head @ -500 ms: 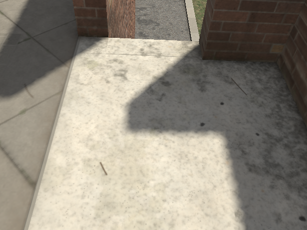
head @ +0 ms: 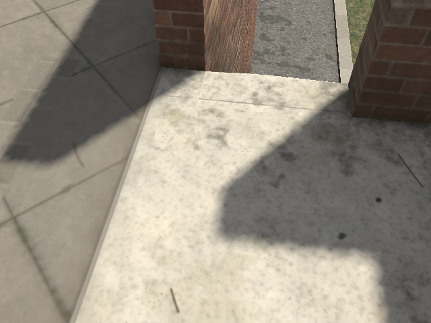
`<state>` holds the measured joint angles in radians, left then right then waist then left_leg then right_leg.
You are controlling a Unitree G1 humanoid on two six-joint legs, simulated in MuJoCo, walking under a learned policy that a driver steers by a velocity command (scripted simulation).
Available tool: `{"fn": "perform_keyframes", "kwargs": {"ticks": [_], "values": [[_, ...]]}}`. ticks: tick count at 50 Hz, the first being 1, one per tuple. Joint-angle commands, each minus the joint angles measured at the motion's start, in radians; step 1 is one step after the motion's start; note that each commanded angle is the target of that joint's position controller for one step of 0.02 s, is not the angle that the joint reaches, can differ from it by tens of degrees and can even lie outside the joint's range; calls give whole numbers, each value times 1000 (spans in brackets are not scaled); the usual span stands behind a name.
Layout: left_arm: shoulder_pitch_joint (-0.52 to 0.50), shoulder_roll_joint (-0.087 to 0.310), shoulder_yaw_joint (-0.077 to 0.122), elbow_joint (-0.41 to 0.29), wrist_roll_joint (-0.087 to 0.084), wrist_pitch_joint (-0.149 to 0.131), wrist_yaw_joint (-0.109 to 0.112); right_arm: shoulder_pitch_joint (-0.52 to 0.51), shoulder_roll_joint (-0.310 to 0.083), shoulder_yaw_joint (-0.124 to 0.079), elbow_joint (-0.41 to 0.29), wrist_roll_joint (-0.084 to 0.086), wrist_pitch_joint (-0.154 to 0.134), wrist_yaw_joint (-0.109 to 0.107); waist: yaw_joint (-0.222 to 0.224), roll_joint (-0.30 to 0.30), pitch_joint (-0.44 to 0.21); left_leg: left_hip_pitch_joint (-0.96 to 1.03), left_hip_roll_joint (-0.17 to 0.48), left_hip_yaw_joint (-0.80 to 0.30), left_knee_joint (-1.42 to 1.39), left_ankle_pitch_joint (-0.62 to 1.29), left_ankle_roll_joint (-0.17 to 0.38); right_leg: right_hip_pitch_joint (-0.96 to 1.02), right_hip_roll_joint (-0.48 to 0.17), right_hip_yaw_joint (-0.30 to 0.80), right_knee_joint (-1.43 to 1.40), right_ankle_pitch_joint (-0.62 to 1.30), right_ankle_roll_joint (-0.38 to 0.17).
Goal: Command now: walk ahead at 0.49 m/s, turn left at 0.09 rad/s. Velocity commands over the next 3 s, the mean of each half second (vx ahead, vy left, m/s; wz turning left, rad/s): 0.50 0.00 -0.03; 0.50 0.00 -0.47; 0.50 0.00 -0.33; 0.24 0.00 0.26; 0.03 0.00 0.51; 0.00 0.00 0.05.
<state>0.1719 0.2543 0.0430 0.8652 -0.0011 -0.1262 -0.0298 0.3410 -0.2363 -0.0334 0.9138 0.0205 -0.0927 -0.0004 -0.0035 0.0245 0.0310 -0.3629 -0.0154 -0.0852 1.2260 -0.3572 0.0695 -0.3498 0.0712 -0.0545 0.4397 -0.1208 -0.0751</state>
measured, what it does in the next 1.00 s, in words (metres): walks ahead, turning right: left foot, then right foot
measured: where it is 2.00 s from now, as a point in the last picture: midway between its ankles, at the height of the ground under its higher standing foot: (266, 182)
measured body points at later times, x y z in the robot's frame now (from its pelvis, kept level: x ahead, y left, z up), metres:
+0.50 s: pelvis +0.28 +0.07 +0.00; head +0.31 +0.08 +0.45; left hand +0.30 +0.34 -0.15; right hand +0.44 -0.19 -0.09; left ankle +0.35 +0.16 -0.73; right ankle +0.15 -0.07 -0.64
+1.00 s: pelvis +0.54 +0.00 -0.02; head +0.57 -0.02 +0.43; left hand +0.81 +0.17 -0.11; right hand +0.46 -0.27 -0.16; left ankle +0.37 +0.17 -0.69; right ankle +0.61 -0.10 -0.74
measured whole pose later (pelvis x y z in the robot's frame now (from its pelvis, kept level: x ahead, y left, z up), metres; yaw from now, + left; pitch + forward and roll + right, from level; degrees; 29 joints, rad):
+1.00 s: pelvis +0.54 +0.00 -0.02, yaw -20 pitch +2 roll +1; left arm 0.06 0.25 0.07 0.71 -0.02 -0.04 -0.05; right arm 0.33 -0.27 -0.06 0.92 0.00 -0.05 -0.03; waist -0.03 -0.01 0.05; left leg -0.05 0.10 0.22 0.80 -0.48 -0.02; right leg -0.51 0.03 -0.08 0.65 -0.17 -0.12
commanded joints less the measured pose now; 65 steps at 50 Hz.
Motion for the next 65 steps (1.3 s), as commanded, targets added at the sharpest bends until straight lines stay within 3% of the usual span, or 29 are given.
{"fn": "perform_keyframes", "kwargs": {"ticks": [1, 3, 7, 10, 14, 17, 19, 20, 21, 22, 23, 25, 26, 28, 32, 37, 42, 45, 47, 48, 49, 50, 51, 52, 53, 54, 58, 61, 65], "values": [[34, 64, 7, -27, 11, -10, -6, 14, -83, -27, -76, -5, -11, -7, -16, -54, -65, -221, 134, -29, -12, 87, -5, 204, -285, 359, -283, 38, -180], [68, 82, 9, -4, 3, -12, -3, 9, -57, -22, -83, -8, 1, -10, -23, -72, -37, -237, 151, 0, -84, 102, -24, 156, -272, 285, -315, 101, -192], [130, 131, 21, 18, -4, 2, 16, -156, -54, -15, -144, -22, 1, -13, 16, -58, -2, -316, 163, 33, -333, 294, -59, 166, -256, 203, -339, 162, -177], [181, 145, 21, 36, -15, 12, 22, -265, -42, -7, -172, -16, -7, -4, 54, -68, 9, -258, 123, 69, -537, 433, -62, 179, -224, 140, -325, 167, -137], [248, 153, 22, 68, -23, 28, 23, -375, -57, -6, -215, -1, -13, 16, 88, -83, 35, -257, 97, 74, -653, 419, -49, 285, -277, 161, -281, 126, -128], [244, 167, 28, 75, -23, 45, 28, -370, -92, -16, -234, -1, -24, 31, 55, -96, 26, -203, 79, 71, -715, 310, -10, 363, -322, 193, -204, 191, -105], [207, 162, 23, 64, -18, 55, 29, -166, -154, -52, -181, -6, -31, 25, -61, -89, -87, 92, 32, 103, -759, 282, 28, 318, -259, 160, 23, 416, -68], [190, 122, 5, 33, -1, 53, 29, 37, -232, -77, -140, -19, -33, 14, -141, -19, -240, 399, 174, -37, -728, 297, 88, 141, -194, 112, 310, 278, -31], [317, -14, -33, 21, -5, 33, 24, 130, -328, -99, -119, -34, -22, 13, -99, 246, -384, 770, 427, -460, -796, 191, 228, -261, -25, 47, 686, -259, 38], [315, 66, -16, 44, -33, 15, 22, 150, -230, -77, -115, -29, -20, 14, -122, 224, -425, 759, 452, -633, -900, 61, 246, -375, -39, 193, 846, -444, 34], [226, 147, 9, 19, -55, 11, 24, 65, -173, -59, -126, -22, -24, 13, -108, 150, -259, 622, 420, -475, -917, 63, 190, -439, -91, 199, 885, -369, 21], [138, 129, 18, 1, -36, 24, 35, -87, -106, -37, -141, -21, -28, 18, -47, 56, -108, 356, 334, -236, -988, 175, 134, -374, -171, 166, 797, -208, 28], [154, 114, 24, 5, -31, 40, 37, -122, -84, -31, -138, -27, -34, 20, -13, 74, -76, 277, 297, -149, -1027, 216, 114, -320, -197, 172, 756, -160, 30], [182, 65, 22, 9, -33, 66, 33, -130, -86, -36, -119, -34, -44, 22, 14, 71, -52, 205, 274, -48, -1072, 312, 114, -269, -203, 165, 738, -109, 36], [112, 56, 32, -33, -26, 83, 33, -95, -118, -49, -80, -41, -45, 4, 16, 31, -9, 227, 270, 89, -1094, 449, 116, -373, -196, 193, 630, 41, 48], [-46, 34, 24, -95, -16, 75, 4, -58, -153, -56, -57, -34, -29, -17, -32, 15, 36, 282, 262, 207, -1111, 449, 88, -375, -182, 112, 366, 216, 44], [-192, 21, 14, -182, -21, 73, -29, 25, -176, -64, -23, -18, 5, -22, -80, 7, 78, 464, 314, 259, -1040, 547, 79, -444, -168, 34, 245, 120, 11], [-174, 46, 28, -215, -24, 77, -43, -5, -211, -73, -34, -9, 24, -28, -34, 51, 30, 492, 316, 307, -904, 923, 52, -305, -98, -53, 219, -18, -34], [-10, 108, 62, -191, -30, 81, -39, -33, -241, -81, -45, -5, 38, -36, 68, 88, -76, 461, 300, 327, -653, 1181, 29, -65, -18, -94, 202, -88, -84], [155, 171, 97, -150, -28, 83, -25, -53, -239, -78, -54, 1, 39, -37, 158, 60, -160, 341, 256, 342, -422, 1077, -7, 197, 9, -63, 107, -14, -126], [260, 271, 124, -123, -25, 93, 1, -26, -163, -54, -84, -33, 24, -33, 155, -129, -240, 31, 181, 330, -88, 427, -50, 501, -197, 252, 103, 46, -193], [217, 323, 123, -158, -18, 77, -3, 33, -68, -21, -139, -25, -19, -14, 58, -275, -382, -339, -35, 129, 217, -243, -90, 765, -418, 864, -69, -124, -405], [246, 231, 97, -154, -11, 69, -7, -109, -159, -41, -161, 12, -58, 2, 135, -127, -361, -449, 19, -25, 245, -187, -62, 748, -403, 830, -151, -133, -345], [201, 184, 85, -153, -12, 59, -7, -162, -165, -42, -186, 31, -72, 6, 111, -104, -229, -483, 60, -11, 179, -94, -38, 627, -368, 669, -149, -66, -300], [121, 152, 74, -168, -19, 54, -8, -156, -156, -41, -173, 12, -72, -2, 52, -6, -145, -424, 107, -6, 85, -22, -39, 458, -317, 542, -154, 35, -259], [60, 119, 64, -184, -17, 53, -6, -142, -168, -52, -164, -12, -62, -9, 15, -7, -108, -353, 134, -2, 4, 17, -50, 337, -280, 459, -167, 119, -236], [56, 130, 61, -190, -8, 43, 14, -117, -129, -51, -172, -33, -14, -8, -27, -37, -77, -256, 151, 32, -152, 121, -106, 156, -228, 321, -225, 305, -232], [113, 140, 60, -164, -11, 45, 30, -222, -100, -37, -205, -35, -10, -8, 14, -69, -48, -270, 135, 54, -365, 306, -122, 140, -185, 238, -232, 331, -190], [173, 153, 59, -137, -15, 48, 32, -349, -86, -24, -233, -18, -20, 10, 79, -101, -23, -213, 88, 73, -607, 498, -105, 162, -185, 226, -230, 161, -150]]}}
